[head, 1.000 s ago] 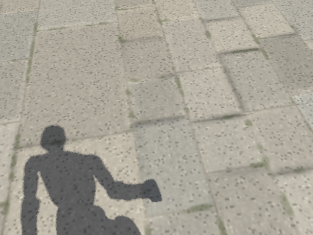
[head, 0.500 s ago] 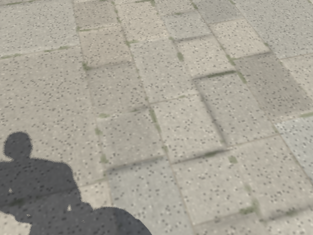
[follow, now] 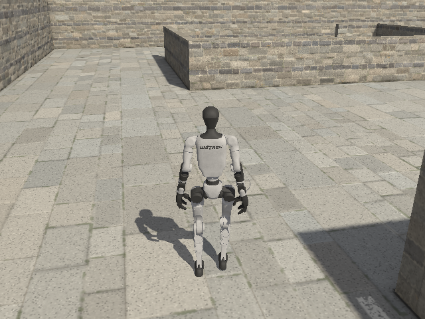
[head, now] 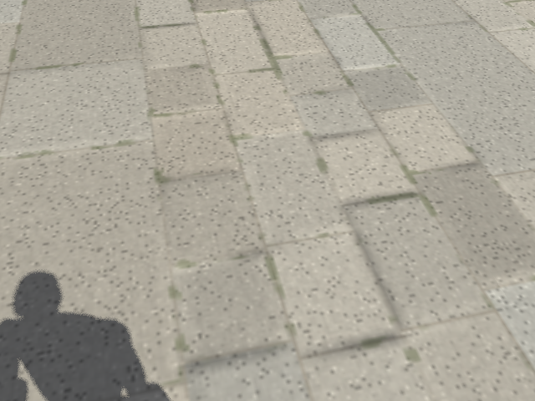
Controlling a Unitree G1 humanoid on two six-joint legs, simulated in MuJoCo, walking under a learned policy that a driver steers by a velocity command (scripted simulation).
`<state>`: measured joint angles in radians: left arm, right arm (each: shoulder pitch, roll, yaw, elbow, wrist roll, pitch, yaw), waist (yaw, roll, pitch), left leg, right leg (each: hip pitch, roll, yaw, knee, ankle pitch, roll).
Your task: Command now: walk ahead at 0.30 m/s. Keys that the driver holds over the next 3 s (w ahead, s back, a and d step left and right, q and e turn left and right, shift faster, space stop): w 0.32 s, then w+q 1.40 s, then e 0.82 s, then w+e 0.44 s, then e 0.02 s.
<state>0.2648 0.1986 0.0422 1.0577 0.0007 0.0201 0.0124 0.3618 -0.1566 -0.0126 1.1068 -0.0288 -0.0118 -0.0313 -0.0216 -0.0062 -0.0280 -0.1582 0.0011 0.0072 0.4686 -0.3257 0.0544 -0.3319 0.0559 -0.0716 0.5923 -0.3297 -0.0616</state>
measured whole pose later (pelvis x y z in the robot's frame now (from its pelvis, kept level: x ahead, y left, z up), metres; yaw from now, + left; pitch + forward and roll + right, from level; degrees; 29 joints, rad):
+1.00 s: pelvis +0.43 +0.03 +0.00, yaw +19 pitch +0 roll +0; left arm 0.16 0.22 0.05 0.84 0.04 -0.06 0.00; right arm 0.28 -0.25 -0.08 0.94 0.00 -0.05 0.00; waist -0.01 -0.02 0.07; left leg -0.21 -0.16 0.02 0.38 -0.17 0.16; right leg -0.56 -0.12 0.03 1.13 -0.30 0.01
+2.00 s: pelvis +0.86 +0.26 +0.00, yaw +44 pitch +1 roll -2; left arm 0.34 0.22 0.03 0.89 0.00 -0.01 0.01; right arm 0.10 -0.19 -0.01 0.77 -0.02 -0.05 0.00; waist 0.05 -0.01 0.08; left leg -0.35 0.01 0.10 0.48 -0.14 0.07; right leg -0.35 -0.03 0.00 1.07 -0.48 0.00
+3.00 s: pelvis +0.98 +0.31 +0.00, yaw +10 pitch +2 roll +0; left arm 0.24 0.31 0.08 0.72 0.04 0.00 -0.06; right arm 0.32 -0.26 -0.04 0.78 -0.03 -0.06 -0.02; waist -0.02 -0.06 -0.02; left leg -0.11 -0.01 0.04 0.33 -0.25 0.03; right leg -0.54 0.06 0.07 1.03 -0.29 -0.03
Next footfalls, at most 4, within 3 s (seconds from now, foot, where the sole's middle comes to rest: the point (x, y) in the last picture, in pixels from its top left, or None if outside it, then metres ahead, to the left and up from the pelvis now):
0.30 right None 0.17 -0.13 -0.78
0.80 left None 0.48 0.07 -0.78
1.36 right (249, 306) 0.85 0.05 -0.78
1.86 left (131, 295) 0.89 0.39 -0.78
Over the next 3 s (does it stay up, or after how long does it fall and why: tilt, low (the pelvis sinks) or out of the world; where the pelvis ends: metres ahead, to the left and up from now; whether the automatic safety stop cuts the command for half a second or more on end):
stays up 0.98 0.31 0.00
